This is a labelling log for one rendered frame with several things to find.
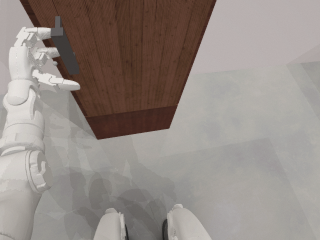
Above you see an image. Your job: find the left robot hand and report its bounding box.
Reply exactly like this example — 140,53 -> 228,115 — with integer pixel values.
8,27 -> 81,93

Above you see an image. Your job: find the robot right thigh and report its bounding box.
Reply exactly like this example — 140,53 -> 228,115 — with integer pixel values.
167,208 -> 212,240

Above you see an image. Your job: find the robot left upper arm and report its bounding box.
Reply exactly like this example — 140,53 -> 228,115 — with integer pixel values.
0,149 -> 54,240

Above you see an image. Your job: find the left robot forearm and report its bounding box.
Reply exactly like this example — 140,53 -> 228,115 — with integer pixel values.
0,79 -> 45,157

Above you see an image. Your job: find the handle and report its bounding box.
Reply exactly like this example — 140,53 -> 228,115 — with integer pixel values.
50,16 -> 80,75

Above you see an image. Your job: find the cupboard door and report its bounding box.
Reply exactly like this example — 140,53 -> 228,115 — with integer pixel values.
28,0 -> 213,117

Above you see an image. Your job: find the robot right shin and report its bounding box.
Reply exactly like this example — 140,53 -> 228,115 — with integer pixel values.
167,204 -> 183,240

